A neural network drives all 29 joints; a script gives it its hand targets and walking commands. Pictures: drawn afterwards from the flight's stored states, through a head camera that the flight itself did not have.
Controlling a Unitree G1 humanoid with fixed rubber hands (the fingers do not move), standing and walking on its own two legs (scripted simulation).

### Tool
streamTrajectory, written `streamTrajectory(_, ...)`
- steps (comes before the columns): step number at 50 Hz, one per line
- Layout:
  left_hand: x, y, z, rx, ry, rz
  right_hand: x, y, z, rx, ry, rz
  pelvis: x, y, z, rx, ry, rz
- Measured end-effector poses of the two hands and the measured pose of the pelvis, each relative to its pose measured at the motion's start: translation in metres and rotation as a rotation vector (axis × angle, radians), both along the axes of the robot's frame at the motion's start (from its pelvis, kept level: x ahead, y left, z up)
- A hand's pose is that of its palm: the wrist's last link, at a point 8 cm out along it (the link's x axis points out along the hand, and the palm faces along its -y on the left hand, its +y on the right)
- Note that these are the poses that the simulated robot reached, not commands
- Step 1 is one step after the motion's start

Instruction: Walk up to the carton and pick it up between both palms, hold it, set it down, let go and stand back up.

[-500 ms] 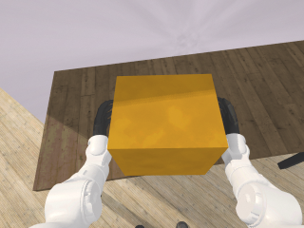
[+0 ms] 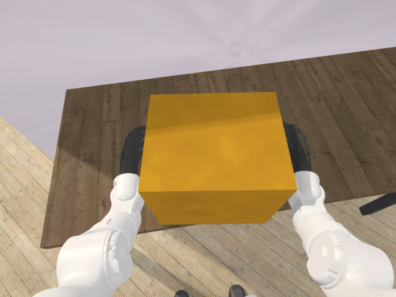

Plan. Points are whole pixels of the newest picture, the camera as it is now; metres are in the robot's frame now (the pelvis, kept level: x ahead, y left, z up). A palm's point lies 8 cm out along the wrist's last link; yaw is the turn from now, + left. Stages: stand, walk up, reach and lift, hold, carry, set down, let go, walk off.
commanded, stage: set down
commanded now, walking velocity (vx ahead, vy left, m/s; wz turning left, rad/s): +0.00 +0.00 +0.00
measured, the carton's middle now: (212, 164) +0.41 -0.03 -0.06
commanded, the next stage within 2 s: none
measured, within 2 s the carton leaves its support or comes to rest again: neither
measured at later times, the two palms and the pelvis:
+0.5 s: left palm (131, 165) +0.40 +0.15 -0.02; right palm (298, 163) +0.38 -0.20 -0.02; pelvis +0.00 +0.00 +0.00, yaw +0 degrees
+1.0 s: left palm (113, 163) +0.41 +0.19 -0.02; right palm (330, 155) +0.39 -0.28 -0.02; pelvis +0.00 -0.01 -0.04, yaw -3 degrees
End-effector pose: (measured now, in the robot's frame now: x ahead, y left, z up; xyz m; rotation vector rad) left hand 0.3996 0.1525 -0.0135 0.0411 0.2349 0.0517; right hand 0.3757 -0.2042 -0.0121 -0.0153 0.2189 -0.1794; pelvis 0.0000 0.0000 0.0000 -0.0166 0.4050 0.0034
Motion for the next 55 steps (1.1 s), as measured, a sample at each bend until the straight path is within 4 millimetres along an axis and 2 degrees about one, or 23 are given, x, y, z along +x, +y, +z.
streamTrajectory(27,0.003,0.001,-0.006,0.005,0.001,-0.002,0.002,-0.001,-0.004,0.005,-0.002,0.012,-0.003,-0.001,-0.005,0.004,0.011,-0.009)
streamTrajectory(35,0.014,0.002,-0.01,0.038,0.056,0.001,0.01,-0.006,-0.014,-0.018,0.099,0.036,0.0,-0.003,-0.012,0.004,0.054,-0.028)
streamTrajectory(42,0.026,0.013,0.001,0.06,0.037,0.032,0.022,-0.031,-0.005,-0.024,0.056,-0.028,0.006,-0.004,-0.027,-0.004,0.071,-0.042)
streamTrajectory(50,0.013,0.041,-0.009,0.101,0.068,0.061,0.016,-0.078,-0.011,-0.066,0.078,-0.068,-0.002,-0.01,-0.036,0.012,0.064,-0.051)
streamTrajectory(55,0.014,0.041,-0.012,0.082,0.025,0.049,0.019,-0.082,-0.013,-0.046,0.034,-0.012,-0.012,-0.014,-0.042,0.019,0.094,-0.05)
